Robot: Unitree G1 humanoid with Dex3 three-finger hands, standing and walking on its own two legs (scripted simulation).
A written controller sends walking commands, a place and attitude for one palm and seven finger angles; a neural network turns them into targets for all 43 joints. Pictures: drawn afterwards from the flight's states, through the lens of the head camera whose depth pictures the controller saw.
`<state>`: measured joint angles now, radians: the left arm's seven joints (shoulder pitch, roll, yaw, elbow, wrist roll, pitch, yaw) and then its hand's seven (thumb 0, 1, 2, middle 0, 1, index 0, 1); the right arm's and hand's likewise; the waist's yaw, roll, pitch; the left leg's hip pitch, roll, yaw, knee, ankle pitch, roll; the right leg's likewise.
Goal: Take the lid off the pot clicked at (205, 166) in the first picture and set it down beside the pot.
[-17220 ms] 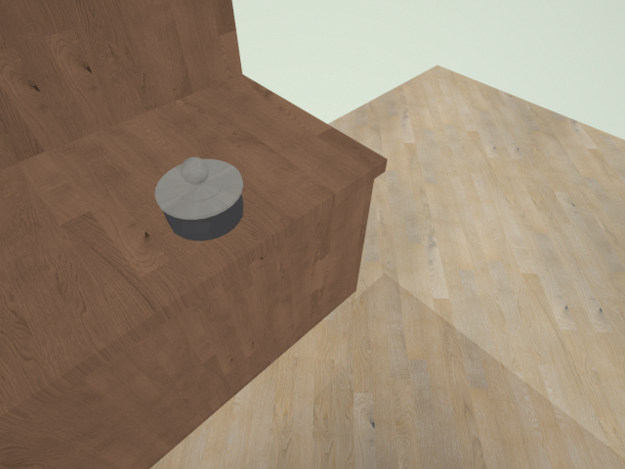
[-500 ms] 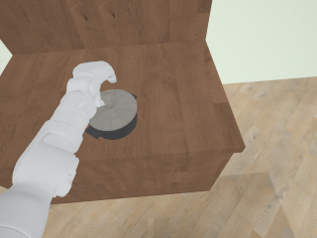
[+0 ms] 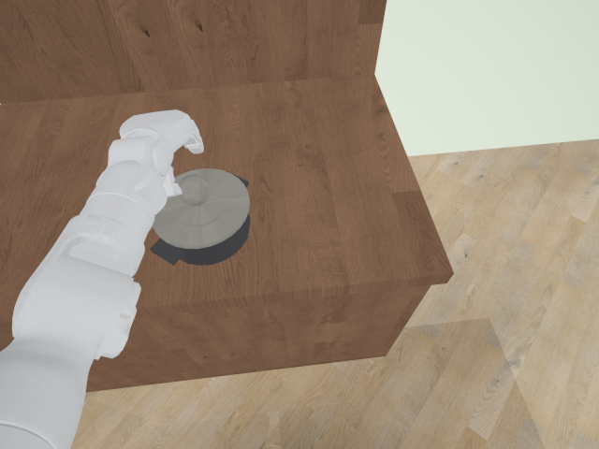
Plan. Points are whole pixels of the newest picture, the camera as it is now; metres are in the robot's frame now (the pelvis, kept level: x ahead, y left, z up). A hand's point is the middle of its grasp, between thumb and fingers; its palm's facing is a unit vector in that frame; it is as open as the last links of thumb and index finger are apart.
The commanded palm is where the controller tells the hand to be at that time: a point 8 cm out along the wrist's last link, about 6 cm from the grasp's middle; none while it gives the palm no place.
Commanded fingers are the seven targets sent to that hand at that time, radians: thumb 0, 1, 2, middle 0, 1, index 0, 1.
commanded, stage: move the open hand above the knob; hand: left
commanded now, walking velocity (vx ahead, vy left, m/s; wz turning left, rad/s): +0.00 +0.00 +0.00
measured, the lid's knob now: (194, 190) +0.53 +0.14 +0.00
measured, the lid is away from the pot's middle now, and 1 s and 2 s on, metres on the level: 0.00 0.00 0.00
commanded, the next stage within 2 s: lower the open fingers around the knob in 0.64 s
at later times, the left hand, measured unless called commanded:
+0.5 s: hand (174, 164) +0.50 +0.15 +0.09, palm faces -0.38 -0.07 -0.92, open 10.6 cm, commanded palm +0.51 +0.15 +0.15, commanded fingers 0.00 -0.32 1.35 -0.78 -0.08 -0.78 -0.08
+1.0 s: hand (170, 171) +0.50 +0.16 +0.08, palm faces -0.40 -0.06 -0.91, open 10.6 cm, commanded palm +0.51 +0.16 +0.13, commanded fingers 0.00 -0.32 1.35 -0.78 -0.08 -0.78 -0.08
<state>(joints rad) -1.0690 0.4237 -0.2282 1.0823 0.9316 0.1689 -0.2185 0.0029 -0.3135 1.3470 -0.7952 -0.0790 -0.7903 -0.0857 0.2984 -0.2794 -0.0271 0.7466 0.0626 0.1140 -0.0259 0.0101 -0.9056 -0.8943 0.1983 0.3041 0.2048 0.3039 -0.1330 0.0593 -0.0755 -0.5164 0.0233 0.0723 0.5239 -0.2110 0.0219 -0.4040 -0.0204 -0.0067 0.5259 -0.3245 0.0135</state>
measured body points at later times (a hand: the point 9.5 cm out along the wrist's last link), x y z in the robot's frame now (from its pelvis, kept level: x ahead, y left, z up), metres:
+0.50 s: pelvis +0.00 +0.00 +0.00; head +0.07 -0.01 +0.44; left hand +0.51 +0.15 +0.14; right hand +0.02 -0.27 -0.14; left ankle +0.02 +0.11 -0.73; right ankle -0.05 -0.13 -0.73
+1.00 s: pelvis +0.01 +0.00 +0.00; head +0.08 -0.01 +0.44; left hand +0.52 +0.16 +0.13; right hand +0.01 -0.27 -0.14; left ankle +0.02 +0.11 -0.73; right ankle -0.05 -0.13 -0.73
